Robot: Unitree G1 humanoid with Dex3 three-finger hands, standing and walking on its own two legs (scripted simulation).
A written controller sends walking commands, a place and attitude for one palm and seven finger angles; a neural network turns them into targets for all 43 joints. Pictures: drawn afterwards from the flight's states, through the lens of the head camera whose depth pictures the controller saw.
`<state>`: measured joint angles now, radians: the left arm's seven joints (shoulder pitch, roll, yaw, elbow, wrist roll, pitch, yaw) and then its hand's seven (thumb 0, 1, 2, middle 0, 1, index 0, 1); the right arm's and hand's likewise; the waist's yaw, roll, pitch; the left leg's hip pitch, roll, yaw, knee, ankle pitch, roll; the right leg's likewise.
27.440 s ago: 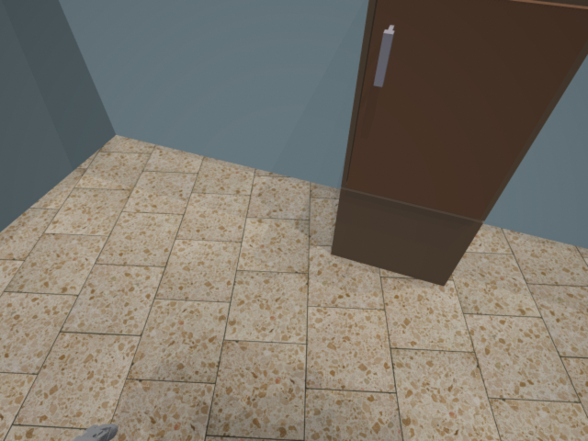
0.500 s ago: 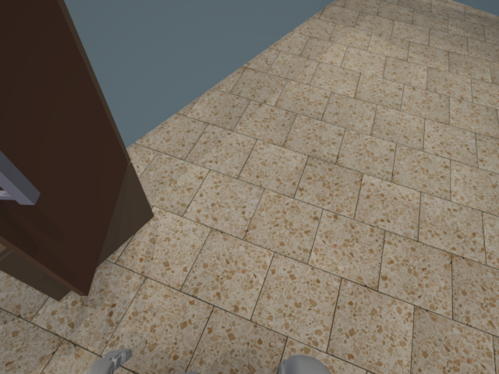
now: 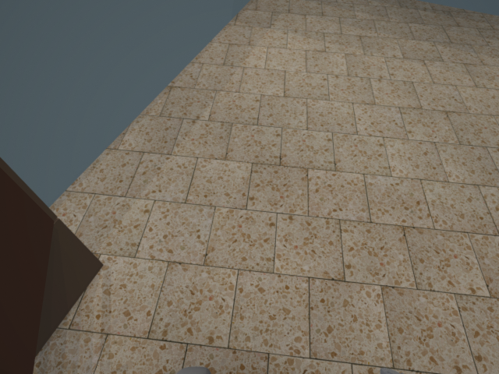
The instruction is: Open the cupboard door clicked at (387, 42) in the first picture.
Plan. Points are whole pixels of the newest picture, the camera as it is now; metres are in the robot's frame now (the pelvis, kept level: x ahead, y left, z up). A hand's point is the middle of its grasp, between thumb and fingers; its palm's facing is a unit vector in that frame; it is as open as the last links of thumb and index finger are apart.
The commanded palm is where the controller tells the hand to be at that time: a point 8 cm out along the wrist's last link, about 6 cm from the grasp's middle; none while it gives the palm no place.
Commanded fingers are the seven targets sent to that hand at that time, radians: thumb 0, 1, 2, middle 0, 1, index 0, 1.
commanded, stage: walk to a spot facing it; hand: left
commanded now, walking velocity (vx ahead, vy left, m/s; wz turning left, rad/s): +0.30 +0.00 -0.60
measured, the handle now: out of the picture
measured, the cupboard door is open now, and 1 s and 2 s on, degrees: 37 37 37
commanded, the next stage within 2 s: turn to face it in 1.24 s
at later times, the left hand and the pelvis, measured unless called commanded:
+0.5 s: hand (242, 237) +0.41 +0.05 -0.16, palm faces -0.36 -0.90 -0.23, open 7.4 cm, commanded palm none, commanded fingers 0.00 0.90 0.90 -0.20 -0.30 -0.20 -0.30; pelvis +0.18 -0.07 -0.03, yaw -19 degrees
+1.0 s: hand (255, 221) +0.47 +0.02 -0.19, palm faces -0.36 -0.92 -0.16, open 7.3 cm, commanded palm none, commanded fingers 0.00 0.90 0.90 -0.20 -0.30 -0.20 -0.30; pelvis +0.45 -0.15 -0.02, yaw -27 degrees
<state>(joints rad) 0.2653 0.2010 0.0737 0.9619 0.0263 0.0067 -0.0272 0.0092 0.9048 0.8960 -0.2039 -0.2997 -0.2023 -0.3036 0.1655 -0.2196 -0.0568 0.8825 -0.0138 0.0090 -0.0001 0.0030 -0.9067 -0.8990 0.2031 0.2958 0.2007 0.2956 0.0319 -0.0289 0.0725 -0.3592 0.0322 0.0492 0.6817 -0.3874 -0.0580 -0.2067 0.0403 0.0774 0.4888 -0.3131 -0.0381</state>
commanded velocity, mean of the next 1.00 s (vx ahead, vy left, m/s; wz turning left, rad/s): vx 0.35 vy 0.00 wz -0.36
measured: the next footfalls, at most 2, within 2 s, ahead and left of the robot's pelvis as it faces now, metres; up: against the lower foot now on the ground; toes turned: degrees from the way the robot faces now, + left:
left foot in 0.04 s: +0.06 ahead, +0.13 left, +0.00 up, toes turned +2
right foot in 0.42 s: +0.27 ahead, -0.17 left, +0.00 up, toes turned -25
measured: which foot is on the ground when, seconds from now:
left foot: up 0.00-0.02, down 0.04-0.44, up 0.46-0.90, down 0.92-1.00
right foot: down 0.00-0.02, up 0.04-0.40, down 0.42-0.92, up 0.94-1.00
